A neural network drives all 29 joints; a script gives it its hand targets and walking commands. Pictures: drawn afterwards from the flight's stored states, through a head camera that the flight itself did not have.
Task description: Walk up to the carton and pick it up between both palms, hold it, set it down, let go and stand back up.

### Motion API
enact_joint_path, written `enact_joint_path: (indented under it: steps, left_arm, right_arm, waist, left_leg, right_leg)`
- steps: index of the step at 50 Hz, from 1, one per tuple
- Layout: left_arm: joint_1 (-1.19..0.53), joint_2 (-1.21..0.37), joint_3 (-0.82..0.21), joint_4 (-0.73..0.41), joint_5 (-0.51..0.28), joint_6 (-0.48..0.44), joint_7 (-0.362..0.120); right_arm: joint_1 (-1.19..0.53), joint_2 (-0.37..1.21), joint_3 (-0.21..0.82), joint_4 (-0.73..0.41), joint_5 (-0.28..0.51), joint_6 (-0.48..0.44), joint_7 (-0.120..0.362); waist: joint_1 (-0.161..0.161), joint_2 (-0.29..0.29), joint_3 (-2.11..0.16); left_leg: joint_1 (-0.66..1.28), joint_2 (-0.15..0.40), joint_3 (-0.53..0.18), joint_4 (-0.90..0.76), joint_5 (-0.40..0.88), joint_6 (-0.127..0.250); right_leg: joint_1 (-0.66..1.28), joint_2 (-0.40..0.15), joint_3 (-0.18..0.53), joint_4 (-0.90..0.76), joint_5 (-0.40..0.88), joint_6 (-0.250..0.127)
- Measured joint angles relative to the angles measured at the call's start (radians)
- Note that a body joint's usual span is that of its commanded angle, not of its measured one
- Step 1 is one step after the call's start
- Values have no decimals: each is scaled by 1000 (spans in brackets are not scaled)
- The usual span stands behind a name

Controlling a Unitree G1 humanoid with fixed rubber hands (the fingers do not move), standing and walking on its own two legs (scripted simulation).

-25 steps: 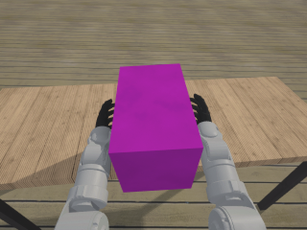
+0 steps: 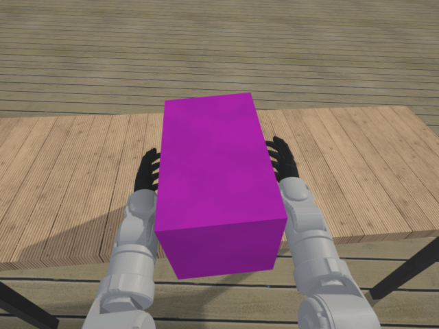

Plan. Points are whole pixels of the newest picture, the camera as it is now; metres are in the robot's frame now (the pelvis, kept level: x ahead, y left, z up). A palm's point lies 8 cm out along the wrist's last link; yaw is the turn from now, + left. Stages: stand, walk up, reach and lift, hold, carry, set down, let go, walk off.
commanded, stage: set down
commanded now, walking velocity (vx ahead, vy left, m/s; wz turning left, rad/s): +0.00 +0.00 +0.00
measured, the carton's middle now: (216, 181) +0.40 +0.00 +0.08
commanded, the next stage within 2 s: none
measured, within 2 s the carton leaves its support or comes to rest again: rests again in 1.86 s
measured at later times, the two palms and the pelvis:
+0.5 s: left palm (152, 189) +0.39 +0.13 +0.06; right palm (286, 176) +0.40 -0.14 +0.08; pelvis +0.01 +0.00 +0.00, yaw -1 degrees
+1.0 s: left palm (151, 201) +0.39 +0.13 +0.03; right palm (279, 190) +0.40 -0.13 +0.04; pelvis +0.02 +0.01 +0.00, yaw +0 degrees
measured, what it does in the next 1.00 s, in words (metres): stands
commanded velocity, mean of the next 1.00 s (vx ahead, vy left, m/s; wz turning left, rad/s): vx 0.00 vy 0.00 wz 0.00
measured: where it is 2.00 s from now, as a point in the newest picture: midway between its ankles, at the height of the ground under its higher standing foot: outside the picture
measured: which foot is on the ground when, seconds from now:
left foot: down 0.00-1.00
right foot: down 0.00-1.00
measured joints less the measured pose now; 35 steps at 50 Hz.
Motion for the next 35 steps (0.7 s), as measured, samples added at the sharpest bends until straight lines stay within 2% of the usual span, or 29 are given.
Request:
enact_joint_path:
  steps: [17, 22, 35]
  left_arm:
    - [-26, -30, 53, 44, 57, -36, -16]
    - [-17, -39, 60, 32, 73, -70, -18]
    - [-15, -34, 78, 77, 87, -137, -18]
  right_arm:
    - [-6, -3, -42, 48, -41, -51, 31]
    - [-3, -5, -38, 43, -34, -84, 36]
    - [-20, 9, -76, 96, -71, -146, 54]
  waist:
    - [2, 1, -2]
    - [6, -4, -13]
    - [-1, -14, -16]
  left_leg:
    - [0, 8, 15, -54, 23, -1]
    - [-19, 8, 17, -68, 30, 0]
    - [-33, 1, -2, -116, 55, 1]
  right_leg:
    - [-10, 6, 15, -46, 24, -1]
    - [-32, 6, 17, -54, 29, 0]
    - [-32, 0, -3, -114, 53, 1]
